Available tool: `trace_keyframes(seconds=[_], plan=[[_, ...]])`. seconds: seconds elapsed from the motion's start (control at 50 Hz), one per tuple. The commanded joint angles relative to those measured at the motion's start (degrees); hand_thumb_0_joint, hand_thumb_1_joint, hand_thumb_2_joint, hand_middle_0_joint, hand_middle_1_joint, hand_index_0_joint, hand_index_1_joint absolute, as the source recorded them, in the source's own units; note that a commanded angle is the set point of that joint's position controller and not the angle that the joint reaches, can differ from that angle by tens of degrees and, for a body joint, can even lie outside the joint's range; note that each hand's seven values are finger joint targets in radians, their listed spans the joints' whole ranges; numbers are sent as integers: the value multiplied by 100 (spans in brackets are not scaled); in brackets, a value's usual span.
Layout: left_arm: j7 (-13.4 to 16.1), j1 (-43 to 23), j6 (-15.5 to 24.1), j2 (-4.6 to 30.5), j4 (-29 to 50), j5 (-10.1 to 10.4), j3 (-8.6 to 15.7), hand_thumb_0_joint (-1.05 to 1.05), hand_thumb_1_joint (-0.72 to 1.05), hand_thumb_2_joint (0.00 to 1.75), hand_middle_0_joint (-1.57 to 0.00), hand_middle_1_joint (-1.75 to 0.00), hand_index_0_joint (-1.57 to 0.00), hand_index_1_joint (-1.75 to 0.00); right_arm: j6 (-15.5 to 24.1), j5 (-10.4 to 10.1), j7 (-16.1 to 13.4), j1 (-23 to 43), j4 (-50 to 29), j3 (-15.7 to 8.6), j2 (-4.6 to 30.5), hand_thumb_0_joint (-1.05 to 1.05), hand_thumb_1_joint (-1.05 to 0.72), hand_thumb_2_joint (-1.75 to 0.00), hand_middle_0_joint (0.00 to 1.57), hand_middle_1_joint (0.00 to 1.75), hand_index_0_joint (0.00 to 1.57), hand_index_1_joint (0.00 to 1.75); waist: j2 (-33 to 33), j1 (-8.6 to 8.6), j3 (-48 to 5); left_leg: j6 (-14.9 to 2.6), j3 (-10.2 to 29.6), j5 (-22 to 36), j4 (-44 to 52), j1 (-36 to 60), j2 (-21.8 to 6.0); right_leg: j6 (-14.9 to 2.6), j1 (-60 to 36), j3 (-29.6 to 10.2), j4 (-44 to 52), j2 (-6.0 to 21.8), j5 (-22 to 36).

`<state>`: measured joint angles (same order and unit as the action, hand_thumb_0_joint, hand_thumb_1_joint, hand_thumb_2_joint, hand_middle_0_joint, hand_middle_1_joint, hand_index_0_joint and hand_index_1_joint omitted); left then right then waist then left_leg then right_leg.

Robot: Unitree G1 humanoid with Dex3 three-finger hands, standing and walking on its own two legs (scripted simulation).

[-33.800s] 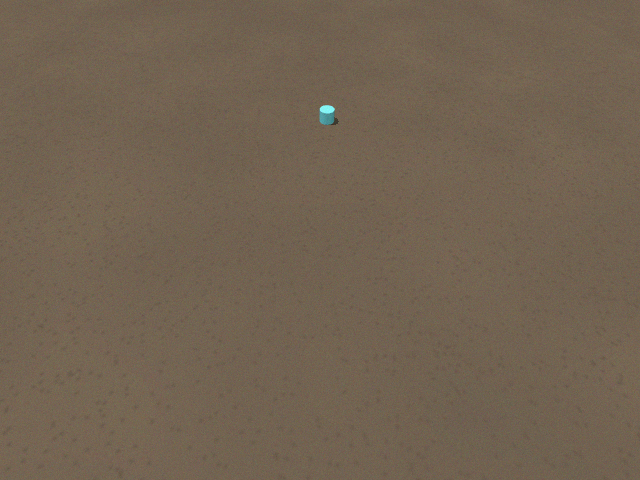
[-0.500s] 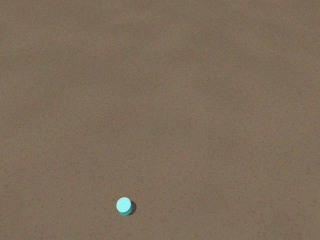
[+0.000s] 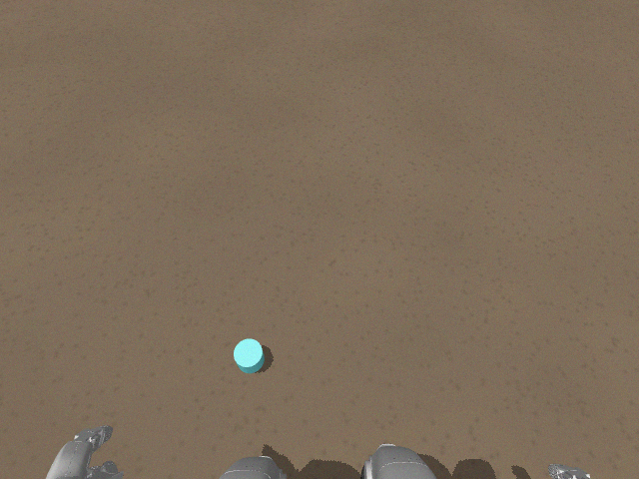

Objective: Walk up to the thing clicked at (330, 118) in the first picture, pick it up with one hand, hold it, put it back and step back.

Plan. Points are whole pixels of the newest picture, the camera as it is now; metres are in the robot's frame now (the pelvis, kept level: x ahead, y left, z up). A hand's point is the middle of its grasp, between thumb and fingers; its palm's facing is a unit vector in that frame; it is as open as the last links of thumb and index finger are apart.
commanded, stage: step back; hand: left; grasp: from above
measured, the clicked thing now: (249, 356) +0.45 +0.18 -0.72
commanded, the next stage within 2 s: none
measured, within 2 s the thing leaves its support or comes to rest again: neither
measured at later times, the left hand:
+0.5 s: hand out of the picture +0.03 +0.24 -0.14, palm faces -0.10 -0.91 -0.40, open 7.4 cm
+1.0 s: hand out of the picture -0.11 +0.28 -0.14, palm faces -0.01 -0.94 -0.35, open 7.4 cm
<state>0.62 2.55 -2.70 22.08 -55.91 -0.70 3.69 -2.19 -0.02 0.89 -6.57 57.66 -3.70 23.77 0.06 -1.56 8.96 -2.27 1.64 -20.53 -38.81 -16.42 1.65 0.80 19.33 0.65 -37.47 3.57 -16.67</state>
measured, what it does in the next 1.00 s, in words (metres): walks backwards: right foot, then left foot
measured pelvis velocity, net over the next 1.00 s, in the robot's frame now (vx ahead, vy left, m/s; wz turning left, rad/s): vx -0.23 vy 0.02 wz -0.03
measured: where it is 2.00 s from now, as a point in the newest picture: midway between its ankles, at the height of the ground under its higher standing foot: outside the picture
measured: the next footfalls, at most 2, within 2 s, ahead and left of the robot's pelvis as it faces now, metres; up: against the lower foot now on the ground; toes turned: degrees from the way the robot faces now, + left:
right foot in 0.40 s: -0.05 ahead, -0.13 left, +0.00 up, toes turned -1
left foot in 0.78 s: -0.14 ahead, +0.12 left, +0.00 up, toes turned -3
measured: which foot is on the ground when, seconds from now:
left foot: down 0.00-0.42, up 0.44-0.76, down 0.78-1.00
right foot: down 0.00-0.00, up 0.02-0.38, down 0.40-0.82, up 0.84-1.00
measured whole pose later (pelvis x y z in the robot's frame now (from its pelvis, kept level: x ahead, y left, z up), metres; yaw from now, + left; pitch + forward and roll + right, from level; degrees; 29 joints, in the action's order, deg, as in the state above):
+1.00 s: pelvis -0.23 +0.02 +0.01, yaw -2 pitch -2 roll -2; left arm 0.5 9.2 -3.7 22.9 -47.3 -0.4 5.1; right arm -1.6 2.0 -0.3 -8.7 50.6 -2.1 20.1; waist 2.2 0.5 8.9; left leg -1.6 1.6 -13.6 -32.3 -16.7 -0.5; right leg -0.5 26.9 -9.4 -70.3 -7.3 -27.3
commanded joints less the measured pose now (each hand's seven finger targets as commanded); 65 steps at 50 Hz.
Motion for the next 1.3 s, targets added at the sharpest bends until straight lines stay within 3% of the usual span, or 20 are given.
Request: trace_keyframes(seconds=[0.0, 0.1, 0.24, 0.34, 0.38, 0.4, 0.42, 0.44, 0.52, 0.66, 0.76, 0.8, 0.82, 0.9, 1.06, 1.18, 1.22, 1.24, 1.26, 1.28], plan=[[183, 7, 1, 905, 684, 4, 215, 0, 90, 90, -20, -30, -20, -30, 172, 179, -136, -393, -350, -325, 1496, 0, -90, -90, 20, 30, 20, 30, -598, 45, -1027, -828, 2172, 4487, 1596, 984, -1900, -306, 872, -916, -2182, -881, -2018], [199, 486, -24, 1052, 614, 62, 231, 0, 90, 90, -20, -30, -20, -30, 193, 230, -278, 296, -814, -283, 1158, 0, -90, -90, 20, 30, 20, 30, -845, 306, -1216, -785, 1192, 3757, 1281, 1157, -1352, -230, 1040, -1208, -2879, -870, -1122], [137, 232, 120, 1001, 1012, -6, 301, 0, 90, 90, -20, -30, -20, -30, 174, 146, -308, -427, -957, -326, 1146, 0, -90, -90, 20, 30, 20, 30, -664, -149, -1252, -1298, 1265, 3915, 933, 1772, -1663, 54, 891, -772, -1550, -617, -1267], [77, 963, 183, 910, 729, -66, 354, 0, 90, 90, -20, -30, -20, -30, 77, 88, -248, 1, -1147, -299, 1249, 0, -90, -90, 20, 30, 20, 30, -766, 180, -1330, -890, 973, 2680, 614, 689, -1426, -145, -650, -182, 712, -505, -87], [87, 1187, 235, 1121, 675, -138, 423, 0, 90, 90, -20, -30, -20, -30, 47, -4, -219, 141, -1186, -228, 1044, 0, -90, -90, 20, 30, 20, 30, -222, 293, -1415, -382, 670, 1600, 143, -261, -1015, -438, -1414, -876, 1254, -73, 1009], [67, 982, 255, 1509, 789, -162, 528, 0, 90, 90, -20, -30, -20, -30, 31, -40, -206, 27, -1203, -149, 799, 0, -90, -90, 20, 30, 20, 30, 1029, 210, -1163, 41, 270, 15, -846, -1241, -100, -878, -1484, -2373, 1615, 891, 1323], [64, 574, 228, 1991, 1015, -131, 587, 0, 90, 90, -20, -30, -20, -30, -19, -3, -296, 221, -1229, -204, 811, 0, -90, -90, 20, 30, 20, 30, 1635, 405, -810, 196, 286, -1632, -2250, -1065, 402, -1932, -171, -3366, 2018, 1984, 1522], [81, 314, 261, 1849, 1203, -160, 572, 0, 90, 90, -20, -30, -20, -30, -35, 14, -302, 47, -1086, -276, 1045, 0, -90, -90, 20, 30, 20, 30, 1308, 298, -577, 263, 740, -1610, -2963, -716, 315, -2016, 320, -3487, 1985, 2027, 1727], [116, -27, 250, 1131, 1326, -96, 439, 0, 90, 90, -20, -30, -20, -30, 35, -65, -275, -431, -829, -143, 862, 0, -90, -90, 20, 30, 20, 30, 770, -28, -798, 306, 867, -729, -3088, -1160, 675, -1084, -664, -1286, 1330, 654, 2702], [185, 794, 174, 1123, 1450, -108, 438, 0, 90, 90, -20, -30, -20, -30, 142, 22, -313, -287, -1121, -82, 803, 0, -90, -90, 20, 30, 20, 30, 1079, 487, -1398, 391, 329, -1061, -865, -1071, 55, -1427, -2173, -1455, 709, 1060, 3635], [86, 350, 26, 1243, 1635, -6, 374, 0, 90, 90, -20, -30, -20, -30, 168, 153, -230, -929, -845, -247, 955, 0, -90, -90, 20, 30, 20, 30, 756, 46, -1389, 121, 14, 1053, 1363, 645, -47, -785, -621, -1157, 206, 634, 1964], [109, 212, 25, 943, 1720, 40, 324, 0, 90, 90, -20, -30, -20, -30, 156, 273, -173, -544, -1018, -405, 1751, 0, -90, -90, 20, 30, 20, 30, -1314, 12, -1079, -833, 2527, 1638, 2088, 657, -1950, -279, 916, -370, -1259, -884, -1229], [186, -55, 13, 1147, 1694, -47, 428, 0, 90, 90, -20, -30, -20, -30, 154, 259, -158, -352, -1128, -472, 2050, 0, -90, -90, 20, 30, 20, 30, -1503, -257, -873, -1539, 3131, 1534, 2330, -474, -2547, -187, 509, -995, -2594, -957, -2196], [110, 898, 0, 1088, 1234, 47, 447, 0, 90, 90, -20, -30, -20, -30, 217, 268, -232, 503, -1324, -235, 1180, 0, -90, -90, 20, 30, 20, 30, -674, 494, -611, -869, 1222, 2105, 1864, -74, -1481, -253, 1004, -1262, -3685, -1081, -1126], [65, 863, 104, 947, 1300, -25, 370, 0, 90, 90, -20, -30, -20, -30, 196, 149, -255, -329, -1299, -305, 1113, 0, -90, -90, 20, 30, 20, 30, -976, -83, -1271, -1254, 1048, 2947, 1211, 1695, -1608, 217, 828, -784, -1744, -673, -1367], [-10, 1998, 132, 983, 689, -64, 409, 0, 90, 90, -20, -30, -20, -30, -6, 113, -202, 211, -1488, -380, 1420, 0, -90, -90, 20, 30, 20, 30, -1227, 364, -1559, -750, 901, 1687, 980, 317, -1468, -155, -1127, 8, 1128, -460, -8], [-11, 1897, 172, 1466, 773, -218, 538, 0, 90, 90, -20, -30, -20, -30, -32, 17, -185, 301, -1588, -269, 1011, 0, -90, -90, 20, 30, 20, 30, 270, 386, -1157, -85, 576, 136, -168, -1128, -500, -570, -1142, -1869, 1614, 519, -332], [-24, 1337, 133, 2135, 1030, -202, 674, 0, 90, 90, -20, -30, -20, -30, -20, 1, -270, 599, -1680, -262, 825, 0, -90, -90, 20, 30, 20, 30, 1689, 590, -659, 259, 271, -1224, -1555, -1328, 480, -1419, 249, -3159, 2288, 1647, -743], [8, 753, 148, 2325, 1291, -218, 696, 0, 90, 90, -20, -30, -20, -30, -43, 54, -327, 416, -1585, -367, 1109, 0, -90, -90, 20, 30, 20, 30, 1822, 506, -221, 357, 779, -1385, -2608, -998, 187, -1850, 1279, -3754, 2616, 2189, -951], [33, 459, 169, 1997, 1394, -200, 610, 0, 90, 90, -20, -30, -20, -30, -38, 28, -284, 186, -1399, -368, 1234, 0, -90, -90, 20, 30, 20, 30, 1493, 273, -102, 290, 951, -1096, -2885, -737, 174, -1678, 1501, -3233, 2522, 1976, -744]])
